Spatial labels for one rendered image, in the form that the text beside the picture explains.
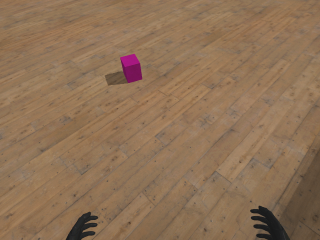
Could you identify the carton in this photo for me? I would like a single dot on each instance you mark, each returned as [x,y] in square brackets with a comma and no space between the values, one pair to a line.
[131,68]

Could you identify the left robot hand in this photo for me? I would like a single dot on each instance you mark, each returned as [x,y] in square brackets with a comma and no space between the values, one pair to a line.
[77,233]

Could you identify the right robot hand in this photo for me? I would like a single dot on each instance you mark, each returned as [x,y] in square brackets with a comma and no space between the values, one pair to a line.
[277,232]

